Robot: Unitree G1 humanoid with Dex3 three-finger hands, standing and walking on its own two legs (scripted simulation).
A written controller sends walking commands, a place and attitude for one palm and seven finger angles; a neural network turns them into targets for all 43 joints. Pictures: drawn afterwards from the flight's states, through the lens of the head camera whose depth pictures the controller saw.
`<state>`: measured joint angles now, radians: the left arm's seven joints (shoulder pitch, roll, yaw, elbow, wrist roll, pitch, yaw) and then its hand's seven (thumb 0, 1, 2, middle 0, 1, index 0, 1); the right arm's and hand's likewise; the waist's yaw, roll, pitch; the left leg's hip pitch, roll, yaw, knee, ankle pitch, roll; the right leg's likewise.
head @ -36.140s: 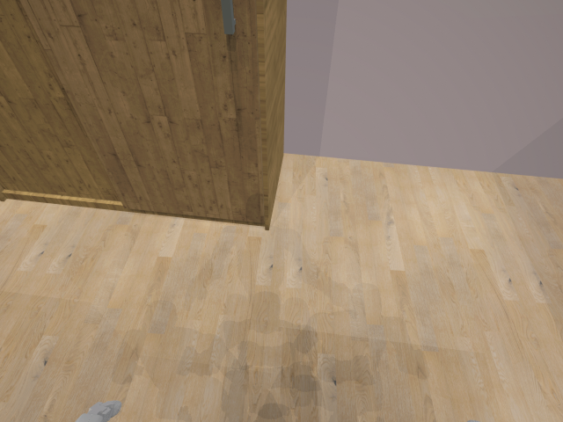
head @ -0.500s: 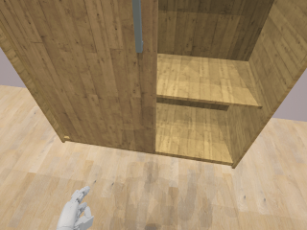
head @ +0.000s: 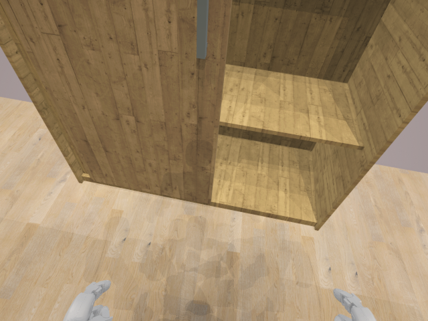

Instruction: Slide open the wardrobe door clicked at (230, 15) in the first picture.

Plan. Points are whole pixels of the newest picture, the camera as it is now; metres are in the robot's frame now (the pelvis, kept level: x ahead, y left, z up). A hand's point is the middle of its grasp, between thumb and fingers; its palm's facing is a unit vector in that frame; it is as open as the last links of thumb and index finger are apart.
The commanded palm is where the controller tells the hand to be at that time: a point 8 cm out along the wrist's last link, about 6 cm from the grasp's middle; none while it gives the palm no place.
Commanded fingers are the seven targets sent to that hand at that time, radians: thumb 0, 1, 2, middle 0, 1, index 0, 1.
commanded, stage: let the arm hang, fingers relaxed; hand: right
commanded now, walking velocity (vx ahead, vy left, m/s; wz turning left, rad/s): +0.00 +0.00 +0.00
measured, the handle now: out of the picture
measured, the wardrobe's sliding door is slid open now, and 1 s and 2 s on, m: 0.56 0.56 0.56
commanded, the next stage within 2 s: look to check the result in 0.88 s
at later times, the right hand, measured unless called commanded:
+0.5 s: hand out of the picture +0.01 -0.20 -0.16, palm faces +0.02 +0.97 -0.26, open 7.3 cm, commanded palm none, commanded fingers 0.00 -0.90 -0.90 0.20 0.30 0.20 0.30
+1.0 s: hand out of the picture +0.04 -0.18 -0.16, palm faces +0.01 +0.98 -0.18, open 7.3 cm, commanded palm none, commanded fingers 0.00 -0.90 -0.90 0.20 0.30 0.20 0.30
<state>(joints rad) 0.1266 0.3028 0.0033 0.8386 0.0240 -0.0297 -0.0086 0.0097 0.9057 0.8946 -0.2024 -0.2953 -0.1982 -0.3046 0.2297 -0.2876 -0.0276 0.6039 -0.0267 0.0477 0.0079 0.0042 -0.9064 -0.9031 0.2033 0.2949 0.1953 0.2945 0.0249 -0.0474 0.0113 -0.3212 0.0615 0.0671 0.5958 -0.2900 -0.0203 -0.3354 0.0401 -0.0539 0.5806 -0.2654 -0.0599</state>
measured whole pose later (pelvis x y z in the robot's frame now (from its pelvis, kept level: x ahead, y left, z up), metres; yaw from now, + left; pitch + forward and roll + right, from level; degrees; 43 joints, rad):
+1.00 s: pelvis +0.03 +0.00 +0.02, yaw +0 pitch +0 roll +0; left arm 0.20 0.17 -0.01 1.15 0.02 0.00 0.03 0.01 0.91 0.89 -0.20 -0.29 -0.20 -0.30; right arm 0.23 -0.18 0.00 1.14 -0.01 0.00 -0.02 0.00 -0.91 -0.90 0.20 0.30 0.20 0.29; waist 0.00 0.01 0.04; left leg -0.14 0.05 0.07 0.37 -0.22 -0.03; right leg -0.17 0.04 -0.05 0.38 -0.21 -0.05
